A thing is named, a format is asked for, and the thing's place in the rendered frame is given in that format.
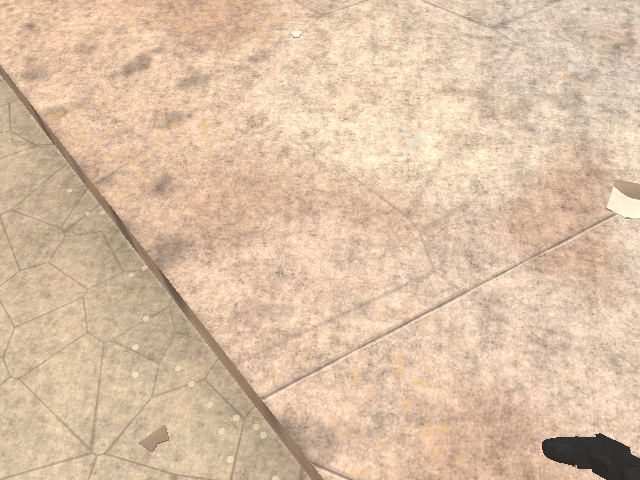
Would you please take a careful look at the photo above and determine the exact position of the robot right hand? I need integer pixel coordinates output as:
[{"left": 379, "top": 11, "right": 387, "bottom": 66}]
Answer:
[{"left": 542, "top": 433, "right": 640, "bottom": 480}]

